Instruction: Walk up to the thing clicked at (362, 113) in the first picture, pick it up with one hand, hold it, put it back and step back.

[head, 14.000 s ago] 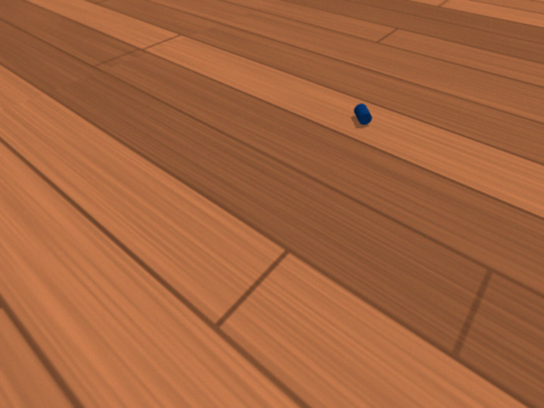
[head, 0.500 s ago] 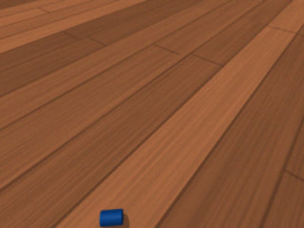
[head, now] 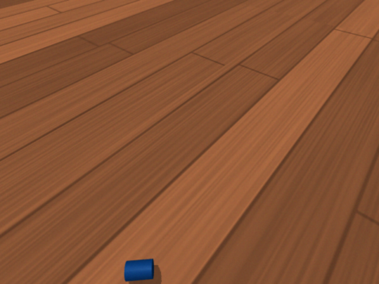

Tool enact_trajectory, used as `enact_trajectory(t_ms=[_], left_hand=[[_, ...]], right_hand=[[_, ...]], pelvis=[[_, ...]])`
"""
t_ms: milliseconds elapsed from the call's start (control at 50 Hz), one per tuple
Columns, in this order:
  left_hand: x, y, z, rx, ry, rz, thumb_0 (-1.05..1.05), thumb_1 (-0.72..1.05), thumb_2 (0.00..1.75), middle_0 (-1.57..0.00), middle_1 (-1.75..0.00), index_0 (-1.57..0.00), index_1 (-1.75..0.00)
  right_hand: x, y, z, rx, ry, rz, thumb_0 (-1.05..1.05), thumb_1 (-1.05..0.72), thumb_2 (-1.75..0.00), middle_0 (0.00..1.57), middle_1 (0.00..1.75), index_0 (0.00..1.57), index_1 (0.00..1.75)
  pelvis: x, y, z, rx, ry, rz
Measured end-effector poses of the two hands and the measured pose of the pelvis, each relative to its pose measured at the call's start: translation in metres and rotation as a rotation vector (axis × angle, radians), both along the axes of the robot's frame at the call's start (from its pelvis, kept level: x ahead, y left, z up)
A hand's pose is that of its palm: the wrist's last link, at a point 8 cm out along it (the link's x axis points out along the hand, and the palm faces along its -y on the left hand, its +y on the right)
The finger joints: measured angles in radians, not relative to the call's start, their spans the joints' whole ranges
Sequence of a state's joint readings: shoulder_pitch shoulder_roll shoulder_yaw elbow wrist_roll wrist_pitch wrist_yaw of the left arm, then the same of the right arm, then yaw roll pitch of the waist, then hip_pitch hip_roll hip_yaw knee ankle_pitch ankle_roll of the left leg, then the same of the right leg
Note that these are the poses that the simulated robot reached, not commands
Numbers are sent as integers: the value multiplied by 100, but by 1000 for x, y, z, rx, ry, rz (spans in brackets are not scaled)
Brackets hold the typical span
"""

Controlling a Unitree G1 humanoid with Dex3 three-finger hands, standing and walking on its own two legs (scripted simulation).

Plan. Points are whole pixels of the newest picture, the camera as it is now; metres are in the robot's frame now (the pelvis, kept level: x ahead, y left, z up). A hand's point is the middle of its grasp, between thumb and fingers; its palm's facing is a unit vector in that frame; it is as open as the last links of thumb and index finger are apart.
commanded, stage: rise first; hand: left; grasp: from above
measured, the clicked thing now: (139, 269) +0.36 +0.26 -0.74
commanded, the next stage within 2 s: none
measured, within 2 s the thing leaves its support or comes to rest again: neither
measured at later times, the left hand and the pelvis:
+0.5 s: hand out of the picture +0.14 +0.26 -0.20, palm faces -0.10 -0.90 -0.41, open 12.8 cm; pelvis -0.01 +0.01 -0.05, yaw +0 degrees
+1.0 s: hand out of the picture +0.13 +0.29 -0.31, palm faces -0.31 -0.75 -0.59, open 14.0 cm; pelvis -0.04 +0.02 -0.16, yaw +0 degrees
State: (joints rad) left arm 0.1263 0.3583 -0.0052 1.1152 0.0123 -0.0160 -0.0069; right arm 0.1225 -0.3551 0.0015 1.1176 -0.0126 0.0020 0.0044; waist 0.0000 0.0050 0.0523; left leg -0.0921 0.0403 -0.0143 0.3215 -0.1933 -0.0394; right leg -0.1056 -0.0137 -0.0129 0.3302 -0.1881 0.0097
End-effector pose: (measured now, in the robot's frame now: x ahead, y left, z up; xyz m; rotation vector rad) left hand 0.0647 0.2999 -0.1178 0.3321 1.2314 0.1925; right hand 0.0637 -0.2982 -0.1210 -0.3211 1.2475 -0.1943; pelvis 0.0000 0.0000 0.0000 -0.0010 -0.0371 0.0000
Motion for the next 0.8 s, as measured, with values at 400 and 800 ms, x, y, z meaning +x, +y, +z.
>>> enact_trajectory(t_ms=[400, 800], left_hand=[[78, 1, -25, 37, -98, -89, 0, 7, 95, -8, -92, -9, -90], [49, 11, -89, 145, -100, -228, 0, -52, 97, -9, -107, -8, -106]], right_hand=[[21, 47, -17, 80, -240, -23, 1, -91, -90, 21, 30, 20, 30], [71, 65, -69, 62, -426, 90, 1, -92, -90, 21, 30, 20, 30]], pelvis=[[-12, 6, -33, -4, 186, -5], [-26, 17, -110, -30, 364, -5]])
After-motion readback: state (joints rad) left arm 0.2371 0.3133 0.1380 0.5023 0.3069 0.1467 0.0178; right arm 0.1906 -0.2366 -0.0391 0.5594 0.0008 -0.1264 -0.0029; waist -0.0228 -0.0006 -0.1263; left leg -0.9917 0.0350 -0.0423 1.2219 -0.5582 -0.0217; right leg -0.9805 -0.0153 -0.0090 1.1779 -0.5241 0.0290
